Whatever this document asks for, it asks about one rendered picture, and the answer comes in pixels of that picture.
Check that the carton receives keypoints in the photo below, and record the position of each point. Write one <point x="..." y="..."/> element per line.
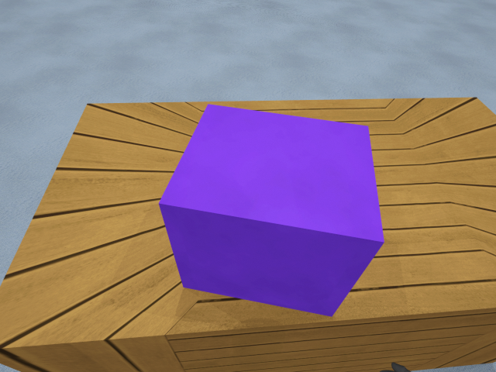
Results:
<point x="277" y="209"/>

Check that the pedestal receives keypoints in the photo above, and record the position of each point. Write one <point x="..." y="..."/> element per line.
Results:
<point x="94" y="285"/>

